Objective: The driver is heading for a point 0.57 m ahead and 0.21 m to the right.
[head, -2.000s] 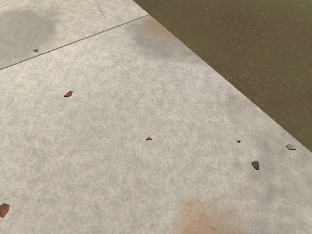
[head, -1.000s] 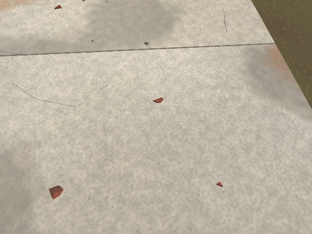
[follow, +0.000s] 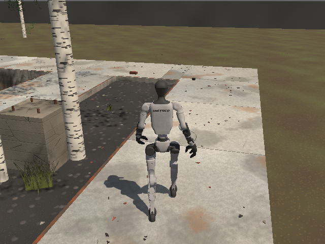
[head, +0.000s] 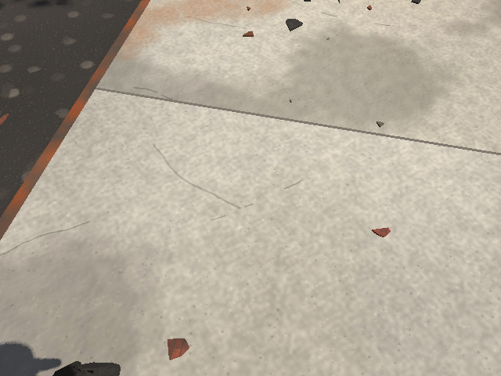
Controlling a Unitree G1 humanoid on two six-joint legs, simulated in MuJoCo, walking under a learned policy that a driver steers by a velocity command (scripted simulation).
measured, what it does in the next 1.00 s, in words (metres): walks ahead, turning right: right foot, then left foot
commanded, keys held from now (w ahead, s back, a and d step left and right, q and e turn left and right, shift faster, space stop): w+e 0.72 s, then no key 0.28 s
